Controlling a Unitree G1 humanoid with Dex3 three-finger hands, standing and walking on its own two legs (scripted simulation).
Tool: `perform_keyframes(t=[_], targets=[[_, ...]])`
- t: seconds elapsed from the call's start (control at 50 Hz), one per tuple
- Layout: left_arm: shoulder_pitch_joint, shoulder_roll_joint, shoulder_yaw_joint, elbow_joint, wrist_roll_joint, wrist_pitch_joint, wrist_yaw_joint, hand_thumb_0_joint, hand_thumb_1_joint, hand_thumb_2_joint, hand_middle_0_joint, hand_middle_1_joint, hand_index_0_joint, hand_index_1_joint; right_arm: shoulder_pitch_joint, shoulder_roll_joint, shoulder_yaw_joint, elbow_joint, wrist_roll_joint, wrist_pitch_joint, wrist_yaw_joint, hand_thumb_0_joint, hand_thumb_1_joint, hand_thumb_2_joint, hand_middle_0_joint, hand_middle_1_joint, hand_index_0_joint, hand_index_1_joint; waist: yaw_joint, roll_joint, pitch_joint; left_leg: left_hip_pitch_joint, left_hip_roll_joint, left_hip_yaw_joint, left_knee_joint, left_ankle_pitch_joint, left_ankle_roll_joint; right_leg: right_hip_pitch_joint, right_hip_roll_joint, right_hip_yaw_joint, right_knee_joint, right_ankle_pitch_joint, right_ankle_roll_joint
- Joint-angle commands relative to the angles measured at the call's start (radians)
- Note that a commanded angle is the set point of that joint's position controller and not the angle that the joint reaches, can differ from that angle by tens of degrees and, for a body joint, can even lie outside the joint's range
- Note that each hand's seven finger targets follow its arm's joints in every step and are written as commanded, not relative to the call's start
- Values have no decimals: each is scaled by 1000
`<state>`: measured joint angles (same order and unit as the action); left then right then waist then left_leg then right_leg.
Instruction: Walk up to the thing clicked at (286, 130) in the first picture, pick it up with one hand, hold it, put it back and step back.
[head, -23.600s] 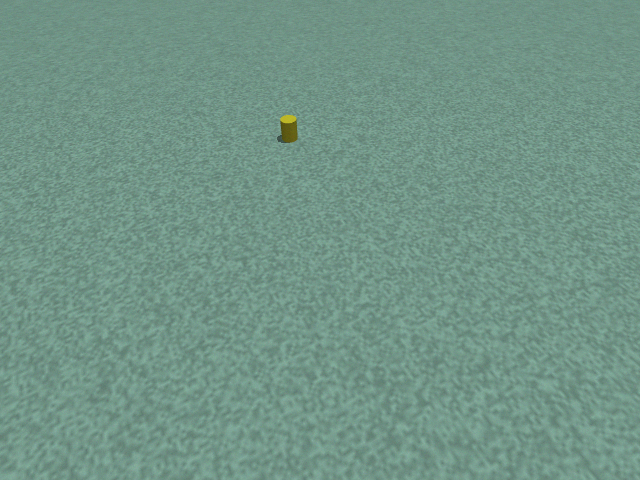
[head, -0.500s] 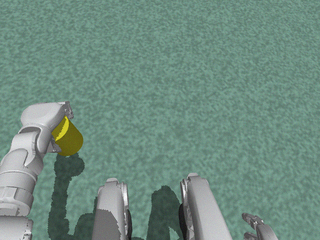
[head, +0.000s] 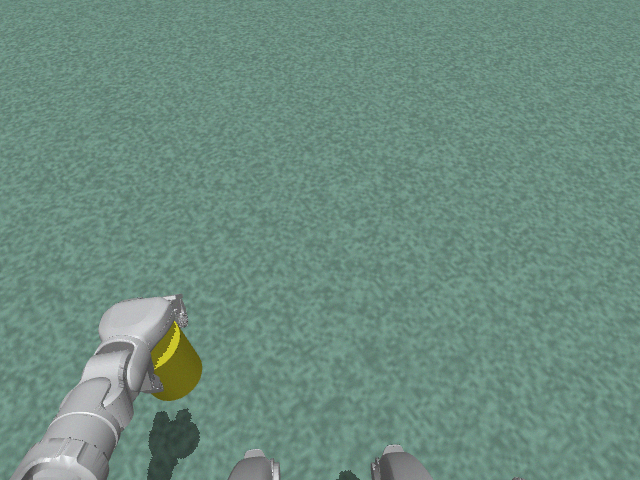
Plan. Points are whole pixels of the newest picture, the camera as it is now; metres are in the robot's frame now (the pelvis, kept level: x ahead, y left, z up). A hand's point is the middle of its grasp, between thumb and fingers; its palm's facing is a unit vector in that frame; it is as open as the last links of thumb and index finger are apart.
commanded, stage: lift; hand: left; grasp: from above
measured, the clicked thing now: (162, 358) +0.35 +0.24 -0.13
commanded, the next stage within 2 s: hold in 0.30 s
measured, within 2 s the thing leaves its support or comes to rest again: neither
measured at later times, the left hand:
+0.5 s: hand (146, 320) +0.36 +0.22 -0.01, palm faces -0.46 -0.08 -0.88, open 11.1 cm
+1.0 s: hand (139, 311) +0.35 +0.22 +0.02, palm faces -0.46 -0.06 -0.88, open 11.1 cm
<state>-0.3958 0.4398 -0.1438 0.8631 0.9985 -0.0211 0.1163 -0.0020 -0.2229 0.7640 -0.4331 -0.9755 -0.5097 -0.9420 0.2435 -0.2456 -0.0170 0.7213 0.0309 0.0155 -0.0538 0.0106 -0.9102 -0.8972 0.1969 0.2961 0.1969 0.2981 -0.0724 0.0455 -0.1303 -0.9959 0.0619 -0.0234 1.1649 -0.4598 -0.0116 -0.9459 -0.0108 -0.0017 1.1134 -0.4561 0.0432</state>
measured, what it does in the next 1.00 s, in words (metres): rises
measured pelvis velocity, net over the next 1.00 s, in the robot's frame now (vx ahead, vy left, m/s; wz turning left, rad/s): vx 0.05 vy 0.00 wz -0.01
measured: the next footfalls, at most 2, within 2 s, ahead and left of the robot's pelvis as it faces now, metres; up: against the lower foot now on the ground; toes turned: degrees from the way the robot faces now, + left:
none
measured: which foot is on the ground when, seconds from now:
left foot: down 0.00-1.00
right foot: down 0.00-1.00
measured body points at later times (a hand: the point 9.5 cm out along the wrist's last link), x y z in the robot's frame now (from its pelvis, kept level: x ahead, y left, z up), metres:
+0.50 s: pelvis +0.04 +0.00 +0.06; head +0.09 +0.00 +0.51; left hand +0.38 +0.23 +0.04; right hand +0.12 -0.27 -0.07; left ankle +0.05 +0.12 -0.65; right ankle +0.05 -0.15 -0.65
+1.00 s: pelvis +0.05 +0.00 +0.08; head +0.07 -0.02 +0.53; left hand +0.37 +0.22 +0.07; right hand +0.16 -0.27 -0.04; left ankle +0.05 +0.12 -0.65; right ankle +0.05 -0.15 -0.65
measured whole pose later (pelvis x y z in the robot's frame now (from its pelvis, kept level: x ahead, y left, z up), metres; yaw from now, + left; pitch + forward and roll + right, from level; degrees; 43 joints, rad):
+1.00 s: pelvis +0.05 +0.00 +0.08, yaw -1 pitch +5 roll +0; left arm -0.30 0.38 -0.20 0.75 1.00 0.02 0.03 0.00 -0.21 0.77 -0.41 -0.99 -0.48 -0.96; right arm 0.23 -0.26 -0.05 0.71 0.05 0.07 -0.03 0.01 -0.90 -0.89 0.20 0.30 0.20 0.30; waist -0.02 0.04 -0.05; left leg -0.42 0.05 0.04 0.63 -0.30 -0.01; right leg -0.40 -0.03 0.03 0.61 -0.31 0.04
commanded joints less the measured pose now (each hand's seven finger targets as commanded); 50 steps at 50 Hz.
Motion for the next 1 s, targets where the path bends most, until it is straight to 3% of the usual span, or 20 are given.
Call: perform_keyframes(t=[0.0,0.04,0.08,0.12,0.14,0.22,0.38,0.4,0.5,0.56,0.64,0.68,0.74,0.78,0.86,0.94,0.96,0.98], targets=[[-359,210,69,-170,-2,7,65,0,531,1094,-819,-1137,-859,-1095,37,-145,-58,-77,1,-40,-12,0,-906,-901,200,300,199,300,-10,40,-307,348,-54,7,-269,83,16,199,42,-6,-255,88,-53],[-333,234,84,-156,6,14,73,0,504,1105,-801,-1144,-838,-1105,38,-150,-62,-77,3,-40,-12,0,-907,-901,200,300,199,300,6,41,-313,393,-58,12,-295,118,14,242,41,-5,-282,116,-53],[-335,201,66,-171,6,19,78,0,506,1103,-800,-1142,-840,-1101,46,-147,-62,-70,3,-38,-9,0,-904,-900,200,300,200,300,5,32,-320,431,-56,11,-311,177,14,275,41,-4,-298,173,-52],[-346,199,63,-164,4,25,79,0,487,1109,-782,-1161,-823,-1118,44,-149,-65,-67,1,-37,-8,0,-905,-900,200,300,200,300,2,37,-317,469,-54,11,-337,210,11,308,41,-8,-320,203,-49],[-345,219,78,-175,1,27,81,0,495,1115,-785,-1166,-827,-1121,40,-150,-67,-67,2,-35,-8,0,-905,-899,200,300,200,300,15,36,-328,487,-56,13,-349,228,12,335,40,-8,-332,218,-49],[-327,185,56,-177,-4,36,73,0,464,1137,-762,-1172,-802,-1130,44,-148,-71,-63,4,-29,-6,0,-902,-897,200,300,200,300,11,25,-315,544,-57,17,-386,295,11,385,41,-6,-376,279,-45],[-306,145,29,-193,-8,45,47,0,499,1120,-778,-1182,-829,-1129,33,-146,-80,-66,7,-21,-1,0,-898,-895,200,300,200,300,16,18,-272,612,-61,31,-464,350,8,460,42,-5,-446,327,-47],[-302,166,44,-218,-7,43,49,0,482,1104,-761,-1164,-811,-1112,26,-151,-83,-71,7,-21,-1,0,-898,-895,200,300,200,300,33,27,-297,653,-61,32,-476,369,4,486,42,-8,-453,336,-48],[-291,151,30,-198,14,42,27,0,444,1092,-735,-1150,-784,-1099,27,-151,-87,-65,9,-15,1,0,-898,-894,200,300,200,300,15,-5,-258,671,-62,38,-491,450,9,510,43,-6,-472,416,-44],[-291,179,52,-239,9,35,16,0,456,1129,-749,-1166,-794,-1119,21,-157,-91,-74,7,-11,3,0,-897,-895,200,300,200,300,38,25,-286,720,-61,41,-512,481,3,541,43,-10,-486,425,-48],[-255,142,32,-206,10,38,5,0,457,1145,-746,-1192,-794,-1142,9,-154,-89,-86,10,-7,7,0,-899,-896,200,300,200,300,29,-13,-223,704,-66,47,-535,456,7,555,41,-6,-513,418,-43],[-273,174,48,-248,13,34,-2,0,455,1155,-743,-1199,-791,-1149,-3,-156,-91,-93,9,-6,7,0,-899,-896,200,300,200,300,42,10,-245,725,-67,48,-545,465,5,574,40,-6,-520,419,-45],[-251,140,26,-249,12,40,-17,0,486,1158,-775,-1188,-821,-1141,-7,-153,-89,-105,15,-2,10,0,-900,-897,200,300,200,300,38,-18,-224,724,-70,58,-552,474,13,589,39,2,-530,450,-40],[-264,164,42,-281,7,41,-26,0,477,1152,-749,-1215,-802,-1160,-3,-156,-91,-105,14,2,11,0,-899,-896,200,300,200,300,46,-14,-252,742,-68,56,-557,507,12,617,41,0,-529,472,-41],[-254,147,27,-288,9,47,-37,0,474,1134,-751,-1198,-804,-1143,-28,-152,-84,-118,17,8,9,0,-900,-896,200,299,200,299,42,-27,-205,744,-70,60,-586,456,17,614,40,5,-560,433,-39],[-259,169,36,-334,4,46,-53,0,485,1121,-749,-1211,-807,-1150,-46,-153,-82,-129,18,12,6,0,-901,-897,200,299,200,299,57,-15,-205,760,-70,60,-610,439,16,636,39,2,-580,407,-41],[-261,168,36,-330,7,46,-55,0,474,1139,-752,-1198,-804,-1144,-44,-155,-81,-131,18,12,7,0,-900,-897,200,299,200,299,49,-8,-196,764,-68,61,-617,431,16,629,40,2,-582,397,-43],[-243,159,28,-321,5,47,-60,0,488,1141,-768,-1201,-818,-1148,-57,-148,-76,-135,20,13,6,0,-902,-898,200,300,200,300,61,-15,-176,758,-69,61,-627,420,17,629,39,2,-591,387,-43]])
